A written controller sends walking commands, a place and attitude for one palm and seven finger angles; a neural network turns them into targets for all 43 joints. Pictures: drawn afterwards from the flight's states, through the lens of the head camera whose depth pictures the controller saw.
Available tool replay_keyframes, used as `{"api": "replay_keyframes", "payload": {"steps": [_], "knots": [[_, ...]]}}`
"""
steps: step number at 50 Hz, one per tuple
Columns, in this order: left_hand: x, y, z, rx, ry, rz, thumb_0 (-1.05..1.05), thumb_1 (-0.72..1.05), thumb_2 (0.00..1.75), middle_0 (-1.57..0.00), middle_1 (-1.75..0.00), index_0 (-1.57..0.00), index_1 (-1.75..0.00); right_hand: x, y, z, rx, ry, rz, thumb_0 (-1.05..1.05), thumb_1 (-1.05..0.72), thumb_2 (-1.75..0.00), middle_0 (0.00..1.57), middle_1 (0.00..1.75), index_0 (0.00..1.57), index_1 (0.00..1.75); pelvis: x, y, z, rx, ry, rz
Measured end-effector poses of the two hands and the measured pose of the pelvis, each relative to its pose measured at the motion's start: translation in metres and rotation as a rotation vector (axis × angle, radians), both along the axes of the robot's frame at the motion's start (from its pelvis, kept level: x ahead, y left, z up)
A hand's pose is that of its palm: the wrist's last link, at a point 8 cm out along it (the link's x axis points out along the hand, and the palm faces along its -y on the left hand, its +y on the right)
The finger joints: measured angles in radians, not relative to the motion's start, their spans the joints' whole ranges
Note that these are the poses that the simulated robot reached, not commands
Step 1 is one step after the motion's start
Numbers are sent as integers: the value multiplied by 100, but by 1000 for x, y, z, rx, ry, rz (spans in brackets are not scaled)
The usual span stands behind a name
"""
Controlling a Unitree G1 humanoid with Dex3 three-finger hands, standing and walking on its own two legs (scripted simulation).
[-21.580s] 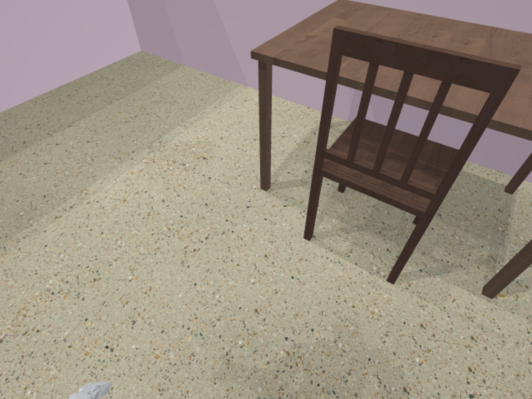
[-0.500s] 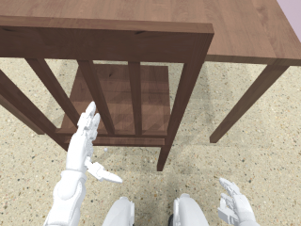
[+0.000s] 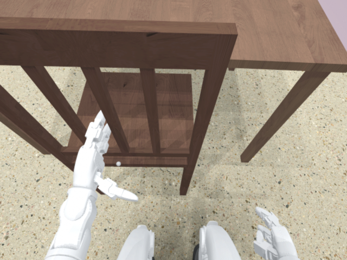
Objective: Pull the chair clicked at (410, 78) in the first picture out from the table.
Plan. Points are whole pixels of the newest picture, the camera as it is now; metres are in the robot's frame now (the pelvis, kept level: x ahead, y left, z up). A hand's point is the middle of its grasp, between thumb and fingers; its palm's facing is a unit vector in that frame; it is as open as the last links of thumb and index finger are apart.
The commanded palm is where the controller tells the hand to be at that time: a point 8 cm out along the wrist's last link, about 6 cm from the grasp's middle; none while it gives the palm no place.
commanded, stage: aim the fingers beside a spindle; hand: left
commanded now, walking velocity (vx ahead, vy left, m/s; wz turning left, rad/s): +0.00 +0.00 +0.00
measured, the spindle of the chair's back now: (112, 119) +0.42 +0.15 +0.05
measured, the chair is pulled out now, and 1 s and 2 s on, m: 0.04 0.04 0.04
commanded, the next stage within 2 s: push the fingers through the gap in 0.32 s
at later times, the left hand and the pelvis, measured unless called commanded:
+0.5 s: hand (118, 167) +0.31 +0.13 +0.03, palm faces -0.06 -1.00 -0.03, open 17.0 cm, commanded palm +0.30 +0.18 +0.03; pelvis +0.00 +0.00 +0.00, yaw +0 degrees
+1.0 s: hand (122, 145) +0.36 +0.13 +0.02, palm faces -0.06 -1.00 -0.04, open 16.9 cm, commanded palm +0.35 +0.18 +0.02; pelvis +0.00 +0.01 +0.00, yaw +0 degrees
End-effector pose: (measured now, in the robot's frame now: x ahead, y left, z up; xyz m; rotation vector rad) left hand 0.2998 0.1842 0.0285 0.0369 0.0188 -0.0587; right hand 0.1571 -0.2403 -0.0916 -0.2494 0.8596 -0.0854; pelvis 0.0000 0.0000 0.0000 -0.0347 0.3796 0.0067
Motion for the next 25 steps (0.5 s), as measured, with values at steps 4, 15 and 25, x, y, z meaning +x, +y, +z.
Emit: {"api": "replay_keyframes", "payload": {"steps": [4,15,25], "knots": [[0,-1,1,-5,8,2,-1,-49,30,-6,-8,-4,-8,-2,1,0,8,3,-2,2,-91,-90,20,30,20,30,0,0,1,2,-1,-2],[-8,0,-3,-4,15,-2,-1,-49,30,-6,-8,-5,-8,-1,2,2,5,-8,1,2,-91,-90,20,30,20,30,-1,1,1,3,-5,-3],[-8,-2,-1,-7,4,3,-1,-50,30,-6,-8,-4,-8,4,7,2,7,-14,18,2,-91,-90,20,30,20,30,-2,3,0,0,-5,3]]}}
